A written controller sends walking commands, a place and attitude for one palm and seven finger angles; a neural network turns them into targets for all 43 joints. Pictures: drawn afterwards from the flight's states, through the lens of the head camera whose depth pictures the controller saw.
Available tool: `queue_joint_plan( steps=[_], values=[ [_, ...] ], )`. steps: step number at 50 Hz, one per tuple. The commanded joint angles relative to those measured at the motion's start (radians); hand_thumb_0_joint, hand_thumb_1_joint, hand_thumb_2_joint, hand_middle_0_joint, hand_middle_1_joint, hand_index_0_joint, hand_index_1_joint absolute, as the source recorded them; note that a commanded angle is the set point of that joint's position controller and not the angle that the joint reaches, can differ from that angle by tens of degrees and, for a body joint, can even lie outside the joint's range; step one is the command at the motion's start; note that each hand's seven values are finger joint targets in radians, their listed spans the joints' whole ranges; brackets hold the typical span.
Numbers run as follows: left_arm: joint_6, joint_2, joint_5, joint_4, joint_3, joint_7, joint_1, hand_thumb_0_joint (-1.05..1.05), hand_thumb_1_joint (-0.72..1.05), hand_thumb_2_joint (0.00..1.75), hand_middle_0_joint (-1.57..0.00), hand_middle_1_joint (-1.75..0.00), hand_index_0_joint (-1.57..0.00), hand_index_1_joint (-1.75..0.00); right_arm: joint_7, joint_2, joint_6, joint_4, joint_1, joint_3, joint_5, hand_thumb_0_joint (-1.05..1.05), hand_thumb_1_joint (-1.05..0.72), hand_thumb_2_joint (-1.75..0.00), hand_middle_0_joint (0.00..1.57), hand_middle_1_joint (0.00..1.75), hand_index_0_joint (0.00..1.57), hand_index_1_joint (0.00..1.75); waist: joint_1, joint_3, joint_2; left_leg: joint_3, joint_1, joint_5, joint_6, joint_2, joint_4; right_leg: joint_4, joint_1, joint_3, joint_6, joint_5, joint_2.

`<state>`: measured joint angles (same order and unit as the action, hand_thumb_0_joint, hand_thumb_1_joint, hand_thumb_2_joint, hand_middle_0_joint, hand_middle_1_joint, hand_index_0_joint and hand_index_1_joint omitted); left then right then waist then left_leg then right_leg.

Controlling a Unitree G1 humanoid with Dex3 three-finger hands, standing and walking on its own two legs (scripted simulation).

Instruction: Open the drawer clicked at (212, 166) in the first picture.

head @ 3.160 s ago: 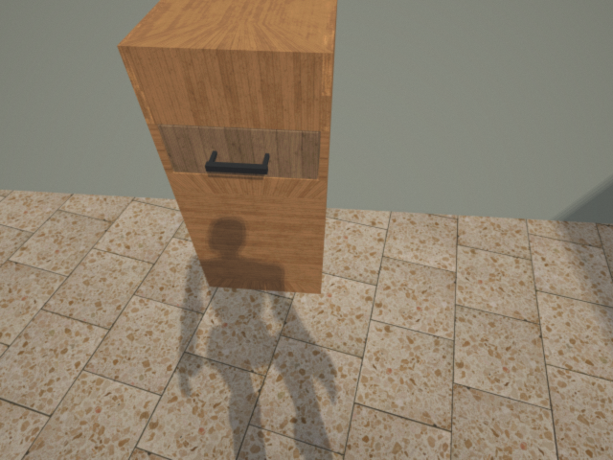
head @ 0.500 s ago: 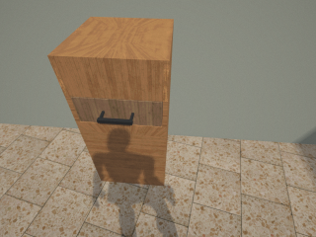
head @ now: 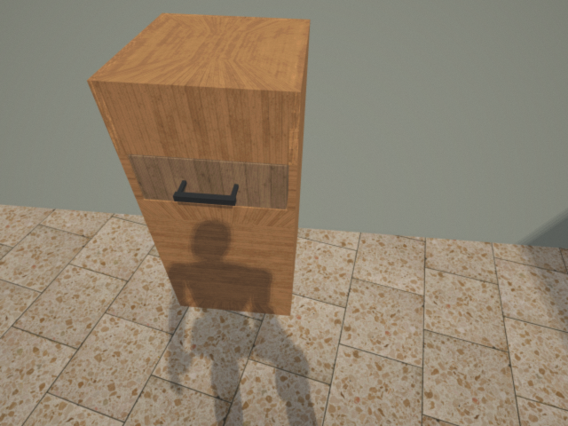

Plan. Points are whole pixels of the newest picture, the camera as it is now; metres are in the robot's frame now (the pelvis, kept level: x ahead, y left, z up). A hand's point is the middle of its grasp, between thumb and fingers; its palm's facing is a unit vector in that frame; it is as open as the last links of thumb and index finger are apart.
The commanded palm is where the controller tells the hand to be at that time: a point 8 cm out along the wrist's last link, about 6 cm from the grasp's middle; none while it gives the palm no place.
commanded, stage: come to a stop and stand still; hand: left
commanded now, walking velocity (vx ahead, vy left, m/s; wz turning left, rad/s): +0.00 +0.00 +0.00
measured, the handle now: (207, 192) +0.66 +0.23 -0.10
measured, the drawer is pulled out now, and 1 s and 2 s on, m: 0.00 0.00 0.00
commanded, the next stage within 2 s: look again from close up in 0.92 s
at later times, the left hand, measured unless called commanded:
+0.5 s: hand out of the picture -0.06 +0.17 -0.16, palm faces +0.04 -0.97 -0.23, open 7.3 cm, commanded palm none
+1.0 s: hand out of the picture -0.09 +0.13 -0.16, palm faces +0.04 -0.99 -0.14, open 7.4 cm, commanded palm none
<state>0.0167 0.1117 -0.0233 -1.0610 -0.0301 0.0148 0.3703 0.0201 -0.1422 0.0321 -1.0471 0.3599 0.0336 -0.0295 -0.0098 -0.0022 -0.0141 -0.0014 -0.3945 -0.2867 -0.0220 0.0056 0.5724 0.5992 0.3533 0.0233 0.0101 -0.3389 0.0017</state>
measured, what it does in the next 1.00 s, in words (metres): steps on the spot: right foot, then left foot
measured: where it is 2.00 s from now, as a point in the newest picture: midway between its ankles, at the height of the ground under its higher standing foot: outside the picture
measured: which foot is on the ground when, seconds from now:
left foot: down 0.00-0.46, up 0.48-0.64, down 0.66-1.00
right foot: down 0.00-0.20, up 0.22-0.42, down 0.44-1.00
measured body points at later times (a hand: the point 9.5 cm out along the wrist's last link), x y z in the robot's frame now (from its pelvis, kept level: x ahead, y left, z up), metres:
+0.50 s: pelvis -0.06 +0.00 +0.00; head -0.08 -0.03 +0.45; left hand -0.06 +0.22 -0.14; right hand -0.08 -0.21 -0.17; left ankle +0.06 +0.10 -0.72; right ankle -0.07 -0.09 -0.73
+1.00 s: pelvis -0.07 -0.01 +0.01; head -0.06 -0.02 +0.46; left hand -0.09 +0.18 -0.15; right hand -0.10 -0.21 -0.16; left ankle -0.04 +0.12 -0.73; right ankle -0.07 -0.09 -0.73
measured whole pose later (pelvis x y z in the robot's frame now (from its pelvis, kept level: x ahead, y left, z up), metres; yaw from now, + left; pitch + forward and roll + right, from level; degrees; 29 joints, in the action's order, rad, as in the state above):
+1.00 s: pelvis -0.07 -0.01 +0.01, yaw -2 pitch -1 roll +0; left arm -0.02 0.08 -0.01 -1.13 -0.01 0.02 0.33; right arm 0.04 -0.10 -0.01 -1.12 0.33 -0.01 -0.02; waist 0.01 -0.02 -0.01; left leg 0.00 -0.23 -0.19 0.02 -0.02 0.43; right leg 0.45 0.19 -0.06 0.06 -0.25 -0.03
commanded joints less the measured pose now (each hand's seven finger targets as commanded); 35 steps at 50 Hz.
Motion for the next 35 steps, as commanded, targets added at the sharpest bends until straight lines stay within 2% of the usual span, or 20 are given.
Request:
queue_joint_plan(
  steps=[1, 3, 6, 8, 9, 10, 11, 12, 14, 15, 18, 20, 21, 23, 24, 27, 30, 32, 34, 35],
  values=[
    [-0.005, 0.106, -0.004, 0.040, -0.031, 0.005, 0.057, 0.00, 0.90, 0.90, -0.20, -0.30, -0.20, -0.30, 0.003, -0.088, -0.011, 0.049, 0.046, 0.021, -0.006, 0.00, -0.90, -0.90, 0.20, 0.30, 0.20, 0.30, -0.003, -0.073, 0.043, -0.060, 0.007, -0.286, -0.005, -0.027, -0.104, -0.194, 0.134, 0.075, 0.038, -0.337, 0.043],
    [0.000, 0.118, -0.005, 0.045, -0.038, 0.007, 0.043, 0.00, 0.90, 0.90, -0.20, -0.30, -0.20, -0.30, 0.003, -0.077, -0.002, 0.045, 0.064, 0.024, -0.007, 0.00, -0.90, -0.90, 0.20, 0.30, 0.20, 0.30, -0.015, -0.071, 0.092, -0.025, 0.045, -0.235, 0.004, 0.006, -0.020, -0.240, 0.195, 0.095, 0.045, -0.386, 0.063],
    [0.005, 0.147, -0.007, 0.086, -0.057, 0.020, -0.115, 0.00, 0.90, 0.90, -0.20, -0.30, -0.20, -0.30, 0.005, -0.034, 0.009, 0.008, 0.212, 0.033, -0.010, 0.00, -0.90, -0.90, 0.20, 0.30, 0.20, 0.30, -0.107, -0.011, 0.216, 0.079, 0.310, -0.060, 0.019, 0.039, 0.288, -0.355, 0.431, 0.153, 0.074, -0.428, 0.166],
    [0.004, 0.140, -0.007, 0.114, -0.055, 0.025, -0.215, 0.00, 0.90, 0.90, -0.20, -0.30, -0.20, -0.30, 0.002, -0.013, -0.006, -0.005, 0.294, 0.024, 0.001, 0.00, -0.90, -0.90, 0.20, 0.30, 0.20, 0.30, -0.140, -0.096, 0.145, 0.020, 0.301, -0.130, 0.007, -0.013, 0.137, -0.245, 0.468, 0.111, 0.055, -0.384, 0.144],
    [0.008, 0.106, -0.003, 0.113, -0.044, 0.020, -0.165, 0.00, 0.90, 0.90, -0.20, -0.30, -0.20, -0.30, 0.001, -0.034, -0.023, 0.006, 0.277, 0.016, -0.005, 0.00, -0.90, -0.90, 0.20, 0.30, 0.20, 0.30, -0.101, -0.157, -0.059, -0.121, 0.152, -0.302, -0.019, -0.067, -0.123, -0.044, 0.396, 0.061, 0.041, -0.339, 0.061],
    [0.005, 0.053, 0.011, 0.119, -0.034, 0.017, -0.105, 0.00, 0.90, 0.90, -0.20, -0.30, -0.20, -0.30, 0.011, -0.078, -0.040, 0.033, 0.215, 0.016, -0.017, 0.00, -0.90, -0.90, 0.20, 0.30, 0.20, 0.30, -0.048, -0.208, -0.271, -0.392, -0.036, -0.483, -0.071, -0.231, -0.401, 0.206, 0.285, -0.055, 0.003, -0.178, -0.045],
    [0.006, 0.047, 0.002, 0.092, -0.035, 0.018, -0.044, 0.00, 0.90, 0.90, -0.20, -0.30, -0.20, -0.30, 0.019, -0.115, -0.043, 0.059, 0.090, 0.019, -0.012, 0.00, -0.90, -0.90, 0.20, 0.30, 0.20, 0.30, 0.011, -0.174, -0.345, -0.510, -0.233, -0.609, -0.103, -0.284, -0.521, 0.379, 0.121, -0.016, 0.008, -0.073, -0.032],
    [0.009, 0.054, -0.008, 0.075, -0.037, 0.012, 0.011, 0.00, 0.90, 0.90, -0.20, -0.30, -0.20, -0.30, 0.018, -0.116, -0.042, 0.087, -0.013, 0.020, -0.008, 0.00, -0.90, -0.90, 0.20, 0.30, 0.20, 0.30, 0.064, -0.153, -0.315, -0.497, -0.342, -0.618, -0.125, -0.288, -0.536, 0.496, 0.031, -0.015, 0.015, -0.056, -0.020],
    [0.004, 0.037, -0.006, 0.034, -0.029, 0.007, 0.077, 0.00, 0.90, 0.90, -0.20, -0.30, -0.20, -0.30, 0.011, -0.115, -0.050, 0.109, -0.115, 0.013, -0.006, 0.00, -0.90, -0.90, 0.20, 0.30, 0.20, 0.30, 0.096, -0.110, -0.147, -0.351, -0.337, -0.402, -0.134, -0.241, -0.469, 0.543, -0.030, -0.030, 0.013, -0.033, 0.005],
    [0.002, 0.027, -0.003, 0.026, -0.022, 0.006, 0.092, 0.00, 0.90, 0.90, -0.20, -0.30, -0.20, -0.30, 0.011, -0.119, -0.051, 0.101, -0.105, 0.014, -0.007, 0.00, -0.90, -0.90, 0.20, 0.30, 0.20, 0.30, 0.085, -0.084, -0.128, -0.283, -0.247, -0.326, -0.123, -0.211, -0.439, 0.470, -0.026, -0.055, 0.011, -0.044, 0.006],
    [-0.005, 0.025, 0.007, 0.029, -0.009, 0.009, 0.078, 0.00, 0.90, 0.90, -0.20, -0.30, -0.20, -0.30, 0.014, -0.106, -0.037, 0.051, 0.007, 0.020, -0.007, 0.00, -0.90, -0.90, 0.20, 0.30, 0.20, 0.30, 0.024, -0.040, -0.109, -0.258, -0.009, -0.281, -0.107, -0.188, -0.426, 0.106, -0.061, -0.098, 0.027, -0.159, -0.007],
    [-0.005, 0.029, 0.008, 0.004, -0.009, 0.012, 0.156, 0.00, 0.90, 0.90, -0.20, -0.30, -0.20, -0.30, 0.008, -0.116, -0.021, 0.028, 0.047, 0.029, -0.003, 0.00, -0.90, -0.90, 0.20, 0.30, 0.20, 0.30, 0.037, -0.045, -0.076, -0.212, -0.014, -0.301, -0.059, -0.151, -0.419, -0.171, -0.214, -0.106, 0.042, -0.094, -0.028],
    [-0.006, 0.049, 0.002, -0.003, -0.011, 0.016, 0.185, 0.00, 0.90, 0.90, -0.20, -0.30, -0.20, -0.30, 0.003, -0.095, -0.015, 0.025, 0.047, 0.029, 0.002, 0.00, -0.90, -0.90, 0.20, 0.30, 0.20, 0.30, 0.041, -0.081, -0.010, -0.137, -0.057, -0.242, -0.017, -0.098, -0.346, -0.271, -0.252, -0.036, 0.063, -0.075, 0.014],
    [-0.021, 0.135, -0.002, 0.019, -0.016, 0.023, 0.118, 0.00, 0.90, 0.90, -0.20, -0.30, -0.20, -0.30, -0.004, -0.019, -0.016, 0.046, 0.032, 0.008, 0.011, 0.00, -0.90, -0.90, 0.20, 0.30, 0.20, 0.30, 0.000, -0.104, 0.212, 0.009, 0.000, -0.036, 0.032, 0.013, -0.057, -0.453, -0.062, 0.240, 0.143, -0.289, 0.242],
    [-0.037, 0.132, 0.003, 0.053, -0.016, 0.029, 0.008, 0.00, 0.90, 0.90, -0.20, -0.30, -0.20, -0.30, -0.005, -0.031, -0.012, 0.037, 0.022, 0.007, 0.006, 0.00, -0.90, -0.90, 0.20, 0.30, 0.20, 0.30, -0.011, -0.153, 0.288, -0.014, 0.006, 0.009, 0.020, -0.009, 0.048, -0.501, 0.035, 0.271, 0.144, -0.290, 0.265],
    [-0.044, 0.109, 0.005, 0.069, -0.011, 0.029, -0.090, 0.00, 0.90, 0.90, -0.20, -0.30, -0.20, -0.30, -0.008, -0.036, -0.012, 0.008, 0.075, 0.005, 0.013, 0.00, -0.90, -0.90, 0.20, 0.30, 0.20, 0.30, -0.058, -0.144, 0.162, -0.012, 0.099, 0.029, 0.012, -0.022, 0.150, -0.444, 0.100, 0.143, 0.132, -0.164, 0.203],
    [-0.045, 0.100, 0.006, 0.027, -0.003, 0.019, 0.002, 0.00, 0.90, 0.90, -0.20, -0.30, -0.20, -0.30, 0.002, -0.016, -0.032, -0.004, 0.077, -0.013, 0.013, 0.00, -0.90, -0.90, 0.20, 0.30, 0.20, 0.30, -0.026, -0.124, 0.091, 0.013, 0.179, 0.070, 0.012, -0.023, -0.077, -0.354, 0.053, 0.107, 0.103, -0.117, 0.156],
    [-0.044, 0.081, 0.009, 0.004, 0.002, 0.015, 0.046, 0.00, 0.90, 0.90, -0.20, -0.30, -0.20, -0.30, 0.013, -0.033, -0.048, -0.011, 0.078, -0.019, 0.014, 0.00, -0.90, -0.90, 0.20, 0.30, 0.20, 0.30, -0.006, -0.122, 0.012, -0.047, 0.193, 0.126, -0.003, -0.067, -0.185, -0.293, 0.016, 0.074, 0.071, -0.046, 0.102],
    [-0.052, 0.058, 0.013, -0.019, 0.003, 0.014, 0.091, 0.00, 0.90, 0.90, -0.20, -0.30, -0.20, -0.30, 0.027, -0.057, -0.056, -0.017, 0.079, -0.023, 0.009, 0.00, -0.90, -0.90, 0.20, 0.30, 0.20, 0.30, 0.018, -0.094, 0.028, -0.052, 0.169, 0.163, -0.012, -0.099, -0.168, -0.281, -0.052, 0.072, 0.058, 0.076, 0.072],
    [-0.047, 0.067, 0.016, -0.036, 0.004, 0.013, 0.069, 0.00, 0.90, 0.90, -0.20, -0.30, -0.20, -0.30, 0.025, -0.045, -0.062, -0.031, 0.070, -0.026, 0.011, 0.00, -0.90, -0.90, 0.20, 0.30, 0.20, 0.30, 0.013, -0.052, -0.064, -0.064, 0.160, 0.168, -0.010, -0.095, -0.205, -0.256, -0.111, 0.045, 0.054, 0.112, 0.085]
  ],
)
